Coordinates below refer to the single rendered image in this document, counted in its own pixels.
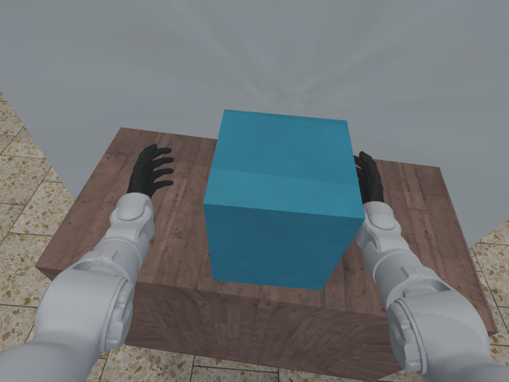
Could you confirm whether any robot right forearm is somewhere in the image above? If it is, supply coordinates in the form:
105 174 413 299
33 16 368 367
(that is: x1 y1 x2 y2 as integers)
355 201 491 356

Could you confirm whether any robot left upper arm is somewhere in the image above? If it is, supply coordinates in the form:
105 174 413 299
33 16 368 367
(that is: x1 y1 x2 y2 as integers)
0 268 135 382

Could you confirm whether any robot right hand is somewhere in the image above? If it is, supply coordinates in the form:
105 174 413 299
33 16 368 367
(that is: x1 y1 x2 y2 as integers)
354 151 384 204

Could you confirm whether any robot left hand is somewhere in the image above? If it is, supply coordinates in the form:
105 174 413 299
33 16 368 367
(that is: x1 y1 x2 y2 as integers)
127 143 174 199

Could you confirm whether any pedestal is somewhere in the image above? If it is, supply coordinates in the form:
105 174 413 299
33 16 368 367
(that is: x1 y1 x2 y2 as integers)
35 127 499 382

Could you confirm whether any robot right upper arm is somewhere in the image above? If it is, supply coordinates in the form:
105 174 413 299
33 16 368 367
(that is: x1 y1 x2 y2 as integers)
387 290 509 382

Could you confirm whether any carton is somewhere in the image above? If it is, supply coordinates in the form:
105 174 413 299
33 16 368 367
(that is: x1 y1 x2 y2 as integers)
204 109 365 290

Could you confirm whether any robot left forearm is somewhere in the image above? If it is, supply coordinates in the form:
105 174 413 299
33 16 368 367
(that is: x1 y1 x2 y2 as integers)
34 193 155 336

